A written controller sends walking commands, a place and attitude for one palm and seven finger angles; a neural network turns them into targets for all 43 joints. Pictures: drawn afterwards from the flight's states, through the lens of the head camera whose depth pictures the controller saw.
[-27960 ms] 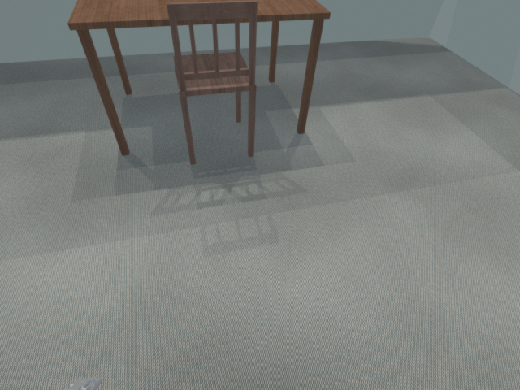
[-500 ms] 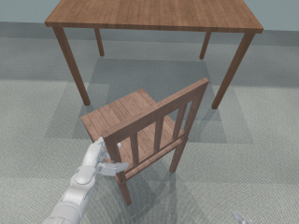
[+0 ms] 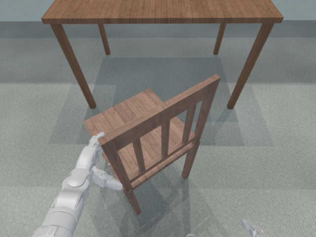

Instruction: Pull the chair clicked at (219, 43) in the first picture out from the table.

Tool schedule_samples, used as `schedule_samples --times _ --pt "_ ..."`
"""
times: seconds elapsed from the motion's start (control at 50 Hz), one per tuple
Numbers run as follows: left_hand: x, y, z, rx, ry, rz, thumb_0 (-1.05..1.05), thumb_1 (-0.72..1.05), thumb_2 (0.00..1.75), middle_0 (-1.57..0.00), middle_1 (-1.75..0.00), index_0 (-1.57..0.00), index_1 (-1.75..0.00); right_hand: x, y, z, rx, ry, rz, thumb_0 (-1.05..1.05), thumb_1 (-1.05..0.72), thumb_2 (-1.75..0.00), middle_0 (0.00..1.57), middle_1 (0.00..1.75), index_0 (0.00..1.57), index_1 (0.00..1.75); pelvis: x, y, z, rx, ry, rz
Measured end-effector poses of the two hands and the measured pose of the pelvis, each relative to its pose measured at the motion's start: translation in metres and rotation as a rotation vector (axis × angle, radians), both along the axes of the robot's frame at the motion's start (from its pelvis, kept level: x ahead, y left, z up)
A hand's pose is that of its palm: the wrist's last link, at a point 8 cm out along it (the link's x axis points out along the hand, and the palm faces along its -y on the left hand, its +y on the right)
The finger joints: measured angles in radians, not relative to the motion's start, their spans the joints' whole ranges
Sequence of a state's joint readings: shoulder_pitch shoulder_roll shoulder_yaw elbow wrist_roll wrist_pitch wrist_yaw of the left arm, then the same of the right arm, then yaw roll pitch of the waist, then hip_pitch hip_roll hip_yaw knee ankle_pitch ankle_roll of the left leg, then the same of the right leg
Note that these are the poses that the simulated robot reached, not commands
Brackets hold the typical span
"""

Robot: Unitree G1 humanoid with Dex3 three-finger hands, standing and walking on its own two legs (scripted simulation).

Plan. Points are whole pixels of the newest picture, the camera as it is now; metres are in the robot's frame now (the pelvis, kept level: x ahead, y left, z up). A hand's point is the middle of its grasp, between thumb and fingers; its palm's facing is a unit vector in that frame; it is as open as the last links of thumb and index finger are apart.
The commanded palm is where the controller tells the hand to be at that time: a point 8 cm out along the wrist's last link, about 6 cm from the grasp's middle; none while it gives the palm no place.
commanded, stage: draw the fingers out of the gap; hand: left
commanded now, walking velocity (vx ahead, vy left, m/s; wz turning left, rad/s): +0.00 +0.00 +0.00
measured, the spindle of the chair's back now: (165, 139) +0.41 -0.03 -0.08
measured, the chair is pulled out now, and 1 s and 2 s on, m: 0.54 0.54 0.54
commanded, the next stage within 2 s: draw the hand back to the body in 0.84 s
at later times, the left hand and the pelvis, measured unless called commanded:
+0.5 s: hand (99, 194) +0.24 +0.15 -0.05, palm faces -0.11 -0.98 -0.16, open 17.5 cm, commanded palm +0.23 +0.20 -0.02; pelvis +0.00 +0.00 +0.00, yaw +1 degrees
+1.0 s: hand (95, 226) +0.17 +0.15 -0.04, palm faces -0.09 -0.99 -0.13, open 17.5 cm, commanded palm +0.16 +0.20 -0.01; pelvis -0.01 +0.01 -0.02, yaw +2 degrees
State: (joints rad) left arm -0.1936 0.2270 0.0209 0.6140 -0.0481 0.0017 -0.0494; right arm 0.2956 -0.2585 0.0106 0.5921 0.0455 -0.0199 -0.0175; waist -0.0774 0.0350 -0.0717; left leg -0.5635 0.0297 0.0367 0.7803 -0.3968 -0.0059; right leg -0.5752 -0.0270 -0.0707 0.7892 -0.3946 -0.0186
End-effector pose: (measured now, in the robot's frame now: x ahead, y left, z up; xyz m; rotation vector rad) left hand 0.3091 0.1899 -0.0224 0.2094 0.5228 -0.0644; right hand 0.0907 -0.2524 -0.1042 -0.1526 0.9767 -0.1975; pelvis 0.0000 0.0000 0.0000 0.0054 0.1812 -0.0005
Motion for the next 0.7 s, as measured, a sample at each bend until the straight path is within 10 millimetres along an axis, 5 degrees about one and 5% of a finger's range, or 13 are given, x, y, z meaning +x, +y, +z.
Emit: schedule_samples --times 0.22,0.46,0.7 --pt "-0.01 0.005 -0.005 -0.008 -0.001 0.007 -0.01 -0.54 0.2 -0.01 -0.02 -0.01 -0.02 0.008 -0.014 0.007 -0.044 -0.024 -0.005 0.01 -0.9 -0.9 0.2 0.3 0.2 0.3 0.003 -0.003 -0.002 0.001 0.005 0.0" --pt "-0.072 0.014 -0.008 -0.02 0.039 0.011 -0.01 -0.54 0.2 -0.01 0.0 0.0 0.0 0.039 -0.001 0.015 -0.038 -0.146 0.042 0.01 -0.9 -0.9 0.2 0.3 0.2 0.3 0.004 0.001 -0.004 -0.005 -0.01 0.013" --pt "-0.11 0.012 -0.003 -0.025 0.03 -0.007 -0.01 -0.54 0.2 -0.01 0.0 0.0 0.0 0.064 0.021 0.024 -0.022 -0.281 0.098 0.01 -0.9 -0.9 0.2 0.3 0.2 0.3 -0.004 0.008 -0.01 -0.012 -0.021 0.03"
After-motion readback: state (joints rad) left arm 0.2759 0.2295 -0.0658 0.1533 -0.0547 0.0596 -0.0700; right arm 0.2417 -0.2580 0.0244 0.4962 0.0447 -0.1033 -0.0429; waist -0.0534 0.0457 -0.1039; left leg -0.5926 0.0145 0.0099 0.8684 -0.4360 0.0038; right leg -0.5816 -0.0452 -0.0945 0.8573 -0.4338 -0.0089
